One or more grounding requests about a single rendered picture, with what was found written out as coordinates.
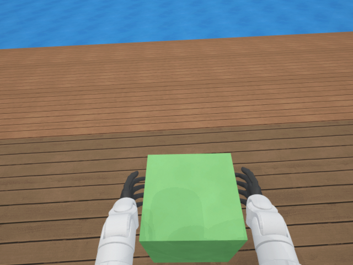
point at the left robot hand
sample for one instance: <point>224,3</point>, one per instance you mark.
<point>129,189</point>

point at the robot right forearm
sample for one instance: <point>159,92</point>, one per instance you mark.
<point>271,237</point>

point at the robot left forearm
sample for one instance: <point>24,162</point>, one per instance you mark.
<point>117,241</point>

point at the carton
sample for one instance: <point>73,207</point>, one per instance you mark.
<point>191,209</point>

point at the right robot hand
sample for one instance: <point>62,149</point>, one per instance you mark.
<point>251,184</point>

